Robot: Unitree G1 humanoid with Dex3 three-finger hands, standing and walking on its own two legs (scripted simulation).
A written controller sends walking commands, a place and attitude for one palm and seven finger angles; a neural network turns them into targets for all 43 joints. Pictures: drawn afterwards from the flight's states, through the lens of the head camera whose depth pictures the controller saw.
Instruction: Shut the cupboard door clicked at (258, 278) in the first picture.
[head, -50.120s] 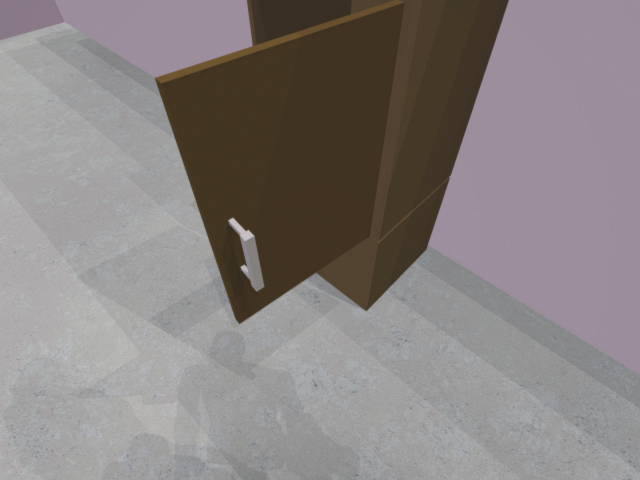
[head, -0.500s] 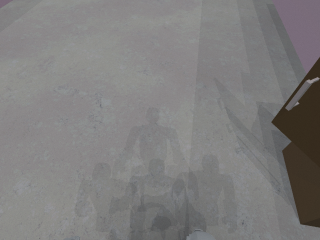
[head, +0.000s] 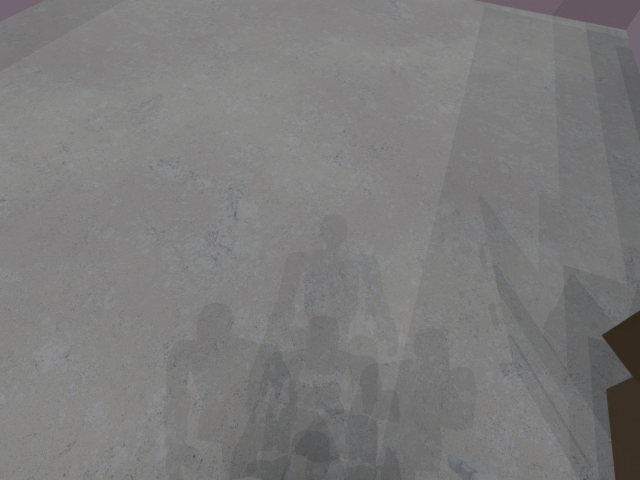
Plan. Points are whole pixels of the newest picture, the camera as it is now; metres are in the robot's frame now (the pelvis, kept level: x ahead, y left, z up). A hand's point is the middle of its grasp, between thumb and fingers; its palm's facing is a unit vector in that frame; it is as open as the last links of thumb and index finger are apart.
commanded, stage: turn to face it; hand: left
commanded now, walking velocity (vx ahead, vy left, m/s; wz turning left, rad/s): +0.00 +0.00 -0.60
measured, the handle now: out of the picture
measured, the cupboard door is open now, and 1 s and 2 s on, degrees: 36 36 36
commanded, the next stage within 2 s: take the last steps up to it in 1.82 s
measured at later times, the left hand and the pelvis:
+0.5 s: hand (186, 449) +0.16 +0.21 -0.17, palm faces -0.24 -0.93 -0.27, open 7.4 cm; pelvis +0.04 +0.02 +0.00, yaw -18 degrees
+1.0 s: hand (276, 390) +0.25 +0.09 -0.15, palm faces -0.59 -0.76 -0.28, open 7.4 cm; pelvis +0.04 +0.00 +0.00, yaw -36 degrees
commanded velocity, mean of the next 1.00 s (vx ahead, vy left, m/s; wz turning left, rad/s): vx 0.00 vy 0.00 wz -0.60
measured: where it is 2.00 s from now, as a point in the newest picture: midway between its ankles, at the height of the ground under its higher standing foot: outside the picture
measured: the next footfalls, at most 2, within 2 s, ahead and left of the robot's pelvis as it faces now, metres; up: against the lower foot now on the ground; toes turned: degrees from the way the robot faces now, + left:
left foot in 0.50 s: +0.13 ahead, +0.12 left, +0.00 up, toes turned -16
right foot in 0.88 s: +0.01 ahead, -0.11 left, +0.00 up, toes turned -37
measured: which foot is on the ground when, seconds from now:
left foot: down 0.00-0.16, up 0.18-0.48, down 0.50-0.88, up 0.90-1.00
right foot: down 0.00-0.50, up 0.52-0.86, down 0.88-1.00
